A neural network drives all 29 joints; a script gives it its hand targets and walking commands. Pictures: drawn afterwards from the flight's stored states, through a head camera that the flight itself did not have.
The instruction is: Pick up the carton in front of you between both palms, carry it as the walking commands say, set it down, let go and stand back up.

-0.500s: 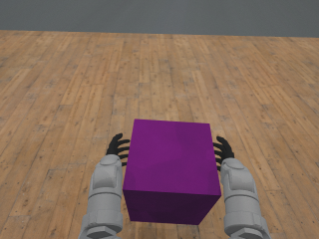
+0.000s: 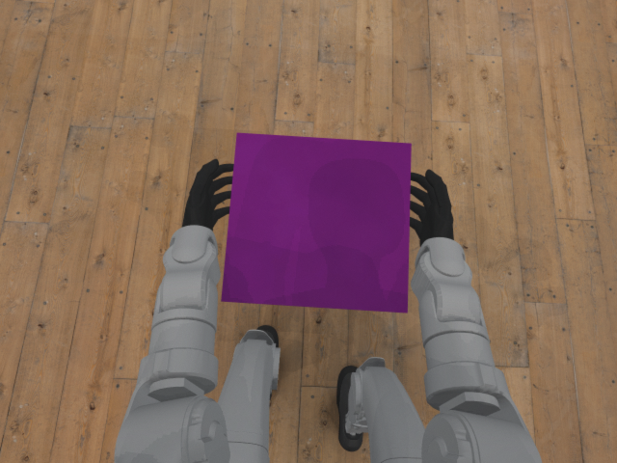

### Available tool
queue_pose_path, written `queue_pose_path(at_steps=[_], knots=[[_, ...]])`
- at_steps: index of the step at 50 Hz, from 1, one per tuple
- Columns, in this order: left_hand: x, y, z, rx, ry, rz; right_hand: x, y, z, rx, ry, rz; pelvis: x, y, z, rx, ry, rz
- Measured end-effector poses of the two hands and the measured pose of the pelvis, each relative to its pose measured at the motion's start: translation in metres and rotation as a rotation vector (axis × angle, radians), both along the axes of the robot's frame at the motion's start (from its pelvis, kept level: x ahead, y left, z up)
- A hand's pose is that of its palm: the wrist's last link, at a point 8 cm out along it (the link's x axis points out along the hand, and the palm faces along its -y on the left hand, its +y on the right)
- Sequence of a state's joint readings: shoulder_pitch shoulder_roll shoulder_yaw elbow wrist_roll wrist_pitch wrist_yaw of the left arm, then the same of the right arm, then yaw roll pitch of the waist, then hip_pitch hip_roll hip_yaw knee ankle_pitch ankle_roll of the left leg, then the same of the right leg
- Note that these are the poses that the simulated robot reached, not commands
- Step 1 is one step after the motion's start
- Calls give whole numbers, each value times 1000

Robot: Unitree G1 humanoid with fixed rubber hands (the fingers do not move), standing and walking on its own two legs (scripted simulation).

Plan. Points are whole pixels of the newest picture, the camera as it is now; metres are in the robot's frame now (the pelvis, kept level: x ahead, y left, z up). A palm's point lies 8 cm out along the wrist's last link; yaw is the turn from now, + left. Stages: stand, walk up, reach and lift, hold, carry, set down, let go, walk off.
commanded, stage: set down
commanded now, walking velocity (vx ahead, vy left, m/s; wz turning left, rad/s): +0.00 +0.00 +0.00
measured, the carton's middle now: (316, 235) +0.40 +0.04 -0.15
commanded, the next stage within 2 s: none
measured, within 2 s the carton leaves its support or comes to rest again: rests again in 1.78 s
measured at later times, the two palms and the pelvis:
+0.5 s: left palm (212, 218) +0.42 +0.21 -0.22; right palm (391, 223) +0.45 -0.08 -0.21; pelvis -0.02 +0.00 -0.13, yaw -3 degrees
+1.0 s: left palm (219, 226) +0.44 +0.23 -0.38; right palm (363, 224) +0.48 -0.06 -0.37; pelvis -0.04 +0.00 -0.24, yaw -4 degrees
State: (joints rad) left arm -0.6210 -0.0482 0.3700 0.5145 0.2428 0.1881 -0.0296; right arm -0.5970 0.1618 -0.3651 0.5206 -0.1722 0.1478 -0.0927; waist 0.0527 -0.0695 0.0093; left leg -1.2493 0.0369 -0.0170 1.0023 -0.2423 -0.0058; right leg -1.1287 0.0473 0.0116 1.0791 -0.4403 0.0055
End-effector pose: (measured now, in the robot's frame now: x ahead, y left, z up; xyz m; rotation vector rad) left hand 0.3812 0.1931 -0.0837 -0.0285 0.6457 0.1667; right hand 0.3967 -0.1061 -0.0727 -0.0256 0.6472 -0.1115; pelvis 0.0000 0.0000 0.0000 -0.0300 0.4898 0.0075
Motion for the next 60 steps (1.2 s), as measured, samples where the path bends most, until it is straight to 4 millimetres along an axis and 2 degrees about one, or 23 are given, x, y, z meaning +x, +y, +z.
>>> queue_pose_path(at_steps=[12, 34, 43, 56, 60], knots=[[23, 11, -51, -10, 22, 28, 29, 12, -53, 33, 19, -4, -9, -7, -60, -10, 145, -9], [49, 28, -197, 6, 42, 45, 62, 30, -200, 17, 33, 34, -29, 5, -173, -26, 314, -28], [56, 38, -250, 15, 60, 55, 76, 39, -253, 4, 49, 65, -39, 5, -210, -30, 326, -31], [70, 42, -332, 35, 88, 49, 91, 43, -338, -7, 75, 92, -48, 1, -263, -22, 301, -46], [77, 47, -350, 53, 113, 19, 95, 50, -363, -9, 86, 110, -48, -1, -276, -18, 284, -45]])
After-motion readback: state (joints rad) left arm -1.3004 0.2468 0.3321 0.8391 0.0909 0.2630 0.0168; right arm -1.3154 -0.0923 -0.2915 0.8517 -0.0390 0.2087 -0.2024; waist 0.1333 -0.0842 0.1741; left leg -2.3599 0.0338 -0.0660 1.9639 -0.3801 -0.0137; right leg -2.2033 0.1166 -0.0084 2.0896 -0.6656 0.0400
